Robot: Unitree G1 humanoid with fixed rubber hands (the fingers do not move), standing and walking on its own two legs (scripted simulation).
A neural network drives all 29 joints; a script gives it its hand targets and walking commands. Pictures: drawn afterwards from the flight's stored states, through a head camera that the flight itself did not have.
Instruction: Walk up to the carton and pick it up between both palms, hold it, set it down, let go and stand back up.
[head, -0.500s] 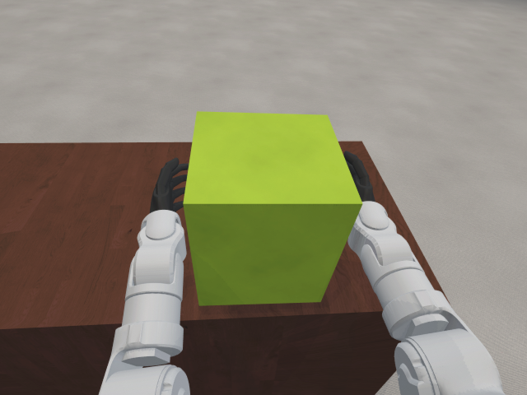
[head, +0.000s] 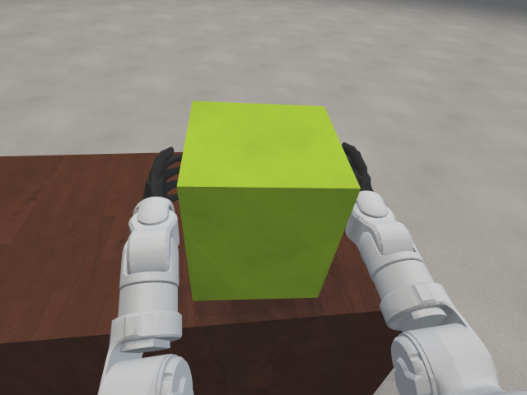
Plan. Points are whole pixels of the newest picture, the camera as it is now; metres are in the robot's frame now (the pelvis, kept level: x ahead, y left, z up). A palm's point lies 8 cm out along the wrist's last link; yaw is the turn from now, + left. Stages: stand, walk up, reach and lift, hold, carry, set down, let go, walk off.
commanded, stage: reach and lift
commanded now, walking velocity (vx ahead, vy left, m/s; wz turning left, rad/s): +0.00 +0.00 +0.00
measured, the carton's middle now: (258, 204) +0.39 +0.00 +0.13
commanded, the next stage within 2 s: hold in 0.44 s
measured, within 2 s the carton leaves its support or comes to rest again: neither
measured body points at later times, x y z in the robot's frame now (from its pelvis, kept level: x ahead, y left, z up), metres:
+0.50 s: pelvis +0.00 -0.01 +0.00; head -0.04 +0.02 +0.45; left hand +0.39 +0.15 +0.18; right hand +0.39 -0.15 +0.18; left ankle +0.05 +0.13 -0.75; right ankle +0.00 -0.14 -0.75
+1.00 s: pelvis +0.00 -0.01 +0.00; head -0.05 +0.02 +0.45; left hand +0.37 +0.16 +0.19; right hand +0.38 -0.15 +0.20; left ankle +0.05 +0.13 -0.75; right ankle +0.00 -0.14 -0.75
